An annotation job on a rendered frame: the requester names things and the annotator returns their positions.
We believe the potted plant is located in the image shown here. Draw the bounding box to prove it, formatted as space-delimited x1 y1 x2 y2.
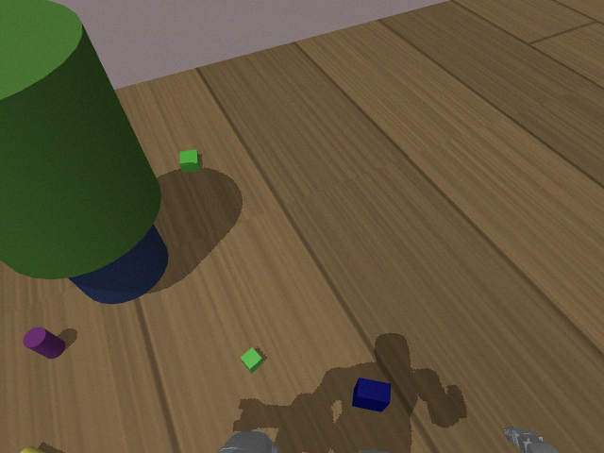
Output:
0 0 168 304

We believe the right robot hand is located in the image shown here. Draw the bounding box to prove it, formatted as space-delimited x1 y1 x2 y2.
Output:
504 427 559 453

